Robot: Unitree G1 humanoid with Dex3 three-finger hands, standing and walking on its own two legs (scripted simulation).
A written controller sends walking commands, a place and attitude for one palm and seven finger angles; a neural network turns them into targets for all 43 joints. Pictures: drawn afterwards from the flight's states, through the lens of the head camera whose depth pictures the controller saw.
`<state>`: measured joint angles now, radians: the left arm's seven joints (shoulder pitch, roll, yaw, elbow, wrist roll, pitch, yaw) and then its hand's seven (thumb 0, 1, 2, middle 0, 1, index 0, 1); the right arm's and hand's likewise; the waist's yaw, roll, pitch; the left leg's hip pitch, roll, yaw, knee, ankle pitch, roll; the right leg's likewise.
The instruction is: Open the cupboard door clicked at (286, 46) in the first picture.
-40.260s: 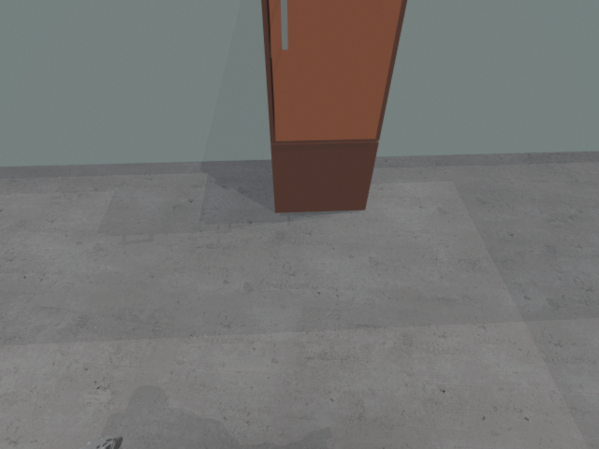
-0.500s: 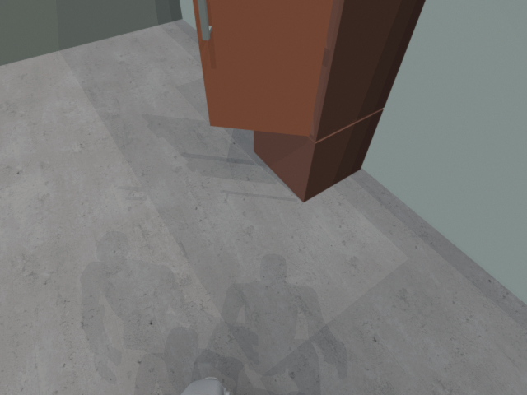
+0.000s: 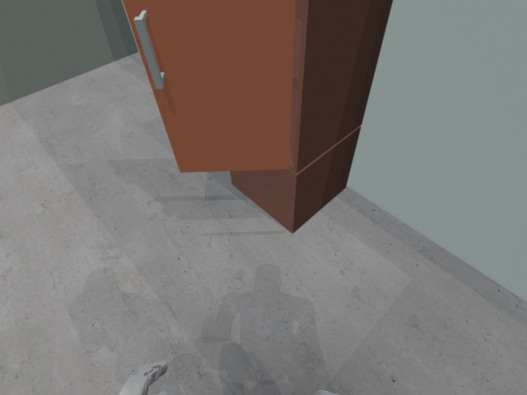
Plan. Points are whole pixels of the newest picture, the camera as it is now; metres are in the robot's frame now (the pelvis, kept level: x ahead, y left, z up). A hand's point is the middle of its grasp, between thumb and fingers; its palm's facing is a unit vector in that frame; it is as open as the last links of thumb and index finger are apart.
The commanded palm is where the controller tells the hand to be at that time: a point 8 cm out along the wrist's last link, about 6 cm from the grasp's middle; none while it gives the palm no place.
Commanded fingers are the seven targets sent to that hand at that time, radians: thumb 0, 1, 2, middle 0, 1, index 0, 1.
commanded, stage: take the last steps up to it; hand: left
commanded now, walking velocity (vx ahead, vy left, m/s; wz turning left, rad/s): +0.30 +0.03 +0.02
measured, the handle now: (152, 51) +0.84 +0.28 +0.11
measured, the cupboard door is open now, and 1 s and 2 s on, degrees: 47 47 47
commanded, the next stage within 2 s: come to a stop and stand still in 0.50 s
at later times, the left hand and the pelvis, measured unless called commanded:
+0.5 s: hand out of the picture +0.11 +0.21 -0.18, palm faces +0.09 -0.99 -0.12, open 7.3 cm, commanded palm none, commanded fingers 0.00 0.90 0.90 -0.20 -0.30 -0.20 -0.30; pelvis +0.18 +0.05 +0.00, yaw +0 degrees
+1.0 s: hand (162, 290) +0.35 +0.23 -0.17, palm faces -0.01 -0.98 -0.22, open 7.4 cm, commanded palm none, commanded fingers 0.00 0.90 0.90 -0.20 -0.30 -0.20 -0.30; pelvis +0.26 +0.05 +0.00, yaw +1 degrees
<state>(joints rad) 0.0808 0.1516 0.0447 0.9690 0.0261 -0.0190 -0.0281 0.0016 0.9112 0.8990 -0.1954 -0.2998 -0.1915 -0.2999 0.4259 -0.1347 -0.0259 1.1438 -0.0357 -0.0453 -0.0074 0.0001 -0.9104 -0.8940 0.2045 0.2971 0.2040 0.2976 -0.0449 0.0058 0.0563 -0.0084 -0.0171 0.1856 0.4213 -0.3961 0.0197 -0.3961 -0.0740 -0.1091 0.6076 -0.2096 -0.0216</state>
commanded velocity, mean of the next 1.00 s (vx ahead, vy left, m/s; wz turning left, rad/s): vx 0.04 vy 0.01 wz -0.01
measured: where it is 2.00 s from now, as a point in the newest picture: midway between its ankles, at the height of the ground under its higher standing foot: (262, 391)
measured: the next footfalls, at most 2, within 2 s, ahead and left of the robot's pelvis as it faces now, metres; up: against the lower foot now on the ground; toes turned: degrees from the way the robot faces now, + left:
left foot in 0.42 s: +0.29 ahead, +0.16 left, +0.00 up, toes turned +4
right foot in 0.82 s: +0.37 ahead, -0.05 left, +0.00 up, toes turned -5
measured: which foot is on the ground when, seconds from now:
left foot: down 0.00-0.02, up 0.04-0.40, down 0.42-1.00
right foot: down 0.00-0.44, up 0.46-0.80, down 0.82-1.00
